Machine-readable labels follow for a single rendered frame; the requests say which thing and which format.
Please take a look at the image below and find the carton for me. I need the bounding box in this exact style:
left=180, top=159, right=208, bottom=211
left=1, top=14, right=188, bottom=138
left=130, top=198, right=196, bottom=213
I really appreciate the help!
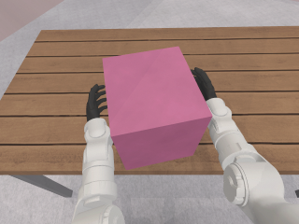
left=102, top=46, right=213, bottom=171

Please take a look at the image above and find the robot left hand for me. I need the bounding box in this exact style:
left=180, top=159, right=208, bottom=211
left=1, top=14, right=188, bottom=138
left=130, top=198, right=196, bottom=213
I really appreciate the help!
left=86, top=84, right=107, bottom=122

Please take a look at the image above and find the left robot upper arm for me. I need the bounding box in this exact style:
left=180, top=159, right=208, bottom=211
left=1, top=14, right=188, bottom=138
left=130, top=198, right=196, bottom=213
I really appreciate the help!
left=71, top=203, right=125, bottom=224

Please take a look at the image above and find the right robot upper arm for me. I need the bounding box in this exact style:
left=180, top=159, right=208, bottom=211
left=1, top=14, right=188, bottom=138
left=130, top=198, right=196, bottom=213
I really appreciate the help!
left=223, top=161, right=299, bottom=224

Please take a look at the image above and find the table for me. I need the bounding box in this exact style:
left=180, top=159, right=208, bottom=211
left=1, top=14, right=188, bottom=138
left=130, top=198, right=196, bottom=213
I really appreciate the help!
left=0, top=25, right=299, bottom=198

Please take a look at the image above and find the robot left forearm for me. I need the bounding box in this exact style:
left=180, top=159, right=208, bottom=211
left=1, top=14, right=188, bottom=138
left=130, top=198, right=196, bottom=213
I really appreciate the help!
left=71, top=118, right=118, bottom=224

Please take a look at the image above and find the robot right forearm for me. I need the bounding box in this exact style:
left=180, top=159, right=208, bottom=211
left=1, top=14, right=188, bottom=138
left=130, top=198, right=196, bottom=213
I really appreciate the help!
left=206, top=97, right=285, bottom=197

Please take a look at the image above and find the robot right hand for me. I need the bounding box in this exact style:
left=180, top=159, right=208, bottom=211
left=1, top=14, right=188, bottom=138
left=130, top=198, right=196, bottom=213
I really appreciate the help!
left=191, top=67, right=217, bottom=101

